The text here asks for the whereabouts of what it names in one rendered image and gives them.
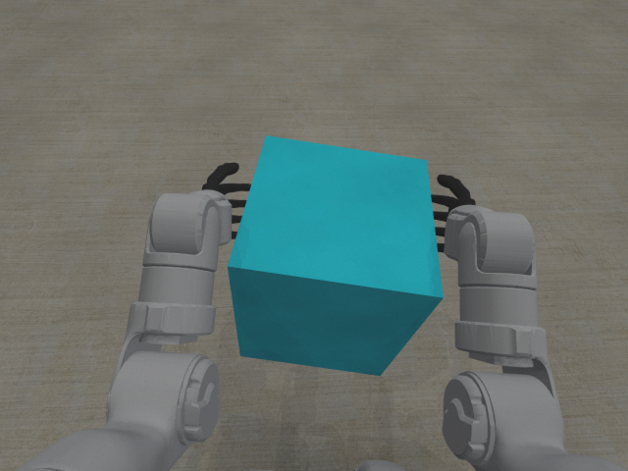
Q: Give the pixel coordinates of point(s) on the robot right forearm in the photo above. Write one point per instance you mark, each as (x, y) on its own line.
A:
(497, 273)

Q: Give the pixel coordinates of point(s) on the right robot upper arm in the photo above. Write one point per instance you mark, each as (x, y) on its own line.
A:
(509, 422)

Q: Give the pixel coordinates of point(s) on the left robot hand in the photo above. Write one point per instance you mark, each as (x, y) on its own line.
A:
(213, 183)

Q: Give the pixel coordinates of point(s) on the right robot hand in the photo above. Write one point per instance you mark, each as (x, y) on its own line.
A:
(460, 191)

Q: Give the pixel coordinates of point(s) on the robot left forearm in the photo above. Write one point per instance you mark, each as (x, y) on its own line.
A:
(180, 257)

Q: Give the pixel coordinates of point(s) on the carton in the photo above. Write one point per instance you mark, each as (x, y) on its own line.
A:
(335, 262)

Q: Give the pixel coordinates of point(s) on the left robot upper arm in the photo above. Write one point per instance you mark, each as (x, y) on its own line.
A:
(160, 404)

